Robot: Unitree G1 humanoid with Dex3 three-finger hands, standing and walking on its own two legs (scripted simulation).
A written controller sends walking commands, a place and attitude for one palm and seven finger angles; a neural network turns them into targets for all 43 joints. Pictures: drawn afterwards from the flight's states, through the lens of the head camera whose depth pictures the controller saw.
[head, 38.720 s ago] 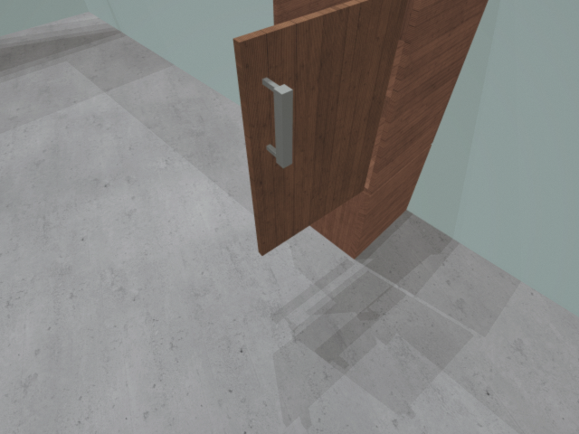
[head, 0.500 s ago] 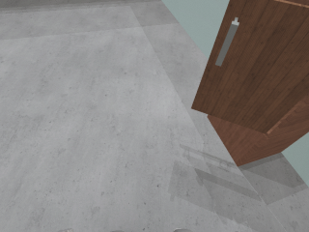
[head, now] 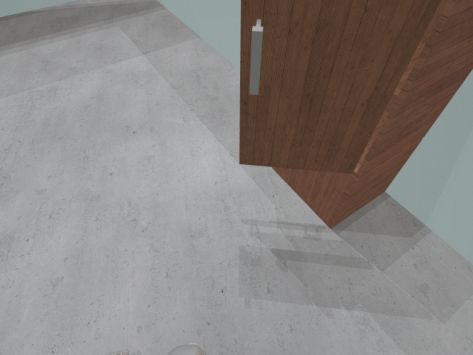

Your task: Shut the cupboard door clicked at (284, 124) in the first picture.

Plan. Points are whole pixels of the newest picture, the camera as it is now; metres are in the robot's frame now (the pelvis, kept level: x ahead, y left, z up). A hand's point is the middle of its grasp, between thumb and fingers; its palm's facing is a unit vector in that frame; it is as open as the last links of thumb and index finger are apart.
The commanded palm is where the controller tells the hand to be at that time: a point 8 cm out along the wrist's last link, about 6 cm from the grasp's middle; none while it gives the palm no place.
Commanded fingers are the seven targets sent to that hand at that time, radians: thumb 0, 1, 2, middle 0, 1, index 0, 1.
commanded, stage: turn to face it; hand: left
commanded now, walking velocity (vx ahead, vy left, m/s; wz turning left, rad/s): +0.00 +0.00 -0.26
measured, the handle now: (256, 58) +0.75 -0.02 +0.10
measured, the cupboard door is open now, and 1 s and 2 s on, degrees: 50 50 50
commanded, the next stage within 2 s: take the last steps up to it in 0.06 s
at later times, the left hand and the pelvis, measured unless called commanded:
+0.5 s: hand out of the picture +0.14 +0.16 -0.16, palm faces -0.13 -0.97 -0.21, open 7.4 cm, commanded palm none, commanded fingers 0.00 0.90 0.90 -0.20 -0.30 -0.20 -0.30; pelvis +0.04 -0.03 -0.01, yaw -9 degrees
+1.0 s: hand (198, 283) +0.28 +0.10 -0.18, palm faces -0.18 -0.97 -0.14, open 7.4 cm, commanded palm none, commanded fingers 0.00 0.90 0.90 -0.20 -0.30 -0.20 -0.30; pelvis +0.21 -0.06 +0.00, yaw -12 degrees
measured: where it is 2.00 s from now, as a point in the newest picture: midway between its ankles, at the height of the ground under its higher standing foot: (272, 349)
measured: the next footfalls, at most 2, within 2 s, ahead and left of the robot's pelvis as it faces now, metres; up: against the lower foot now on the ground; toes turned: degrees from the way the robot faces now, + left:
left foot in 0.08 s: +0.07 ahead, +0.12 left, +0.00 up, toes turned +2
right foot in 0.44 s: +0.04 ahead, -0.13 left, +0.00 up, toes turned -12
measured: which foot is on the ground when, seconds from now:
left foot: up 0.00-0.06, down 0.08-0.46, up 0.48-0.78, down 0.80-1.00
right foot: down 0.00-0.10, up 0.12-0.42, down 0.44-0.80, up 0.82-1.00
